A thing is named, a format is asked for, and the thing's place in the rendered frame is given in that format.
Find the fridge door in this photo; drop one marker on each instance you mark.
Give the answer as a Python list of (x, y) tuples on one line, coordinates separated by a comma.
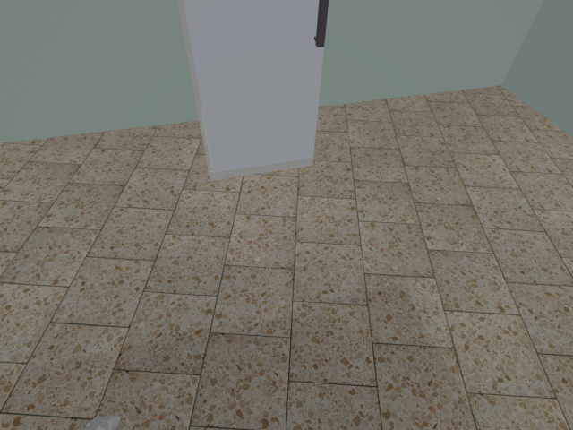
[(259, 75)]

